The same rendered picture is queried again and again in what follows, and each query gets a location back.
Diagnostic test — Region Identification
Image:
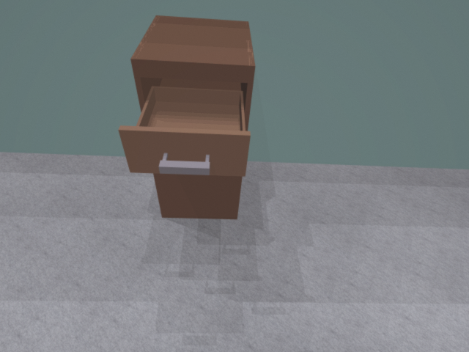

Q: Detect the drawer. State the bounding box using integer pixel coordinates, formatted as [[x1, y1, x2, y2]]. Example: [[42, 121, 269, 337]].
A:
[[118, 86, 251, 177]]

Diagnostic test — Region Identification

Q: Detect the handle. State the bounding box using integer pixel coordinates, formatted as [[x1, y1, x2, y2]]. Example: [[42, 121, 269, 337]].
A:
[[159, 153, 210, 175]]

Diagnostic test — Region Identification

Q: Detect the cabinet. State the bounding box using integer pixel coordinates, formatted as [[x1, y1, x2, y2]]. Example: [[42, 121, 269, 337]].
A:
[[130, 15, 255, 219]]

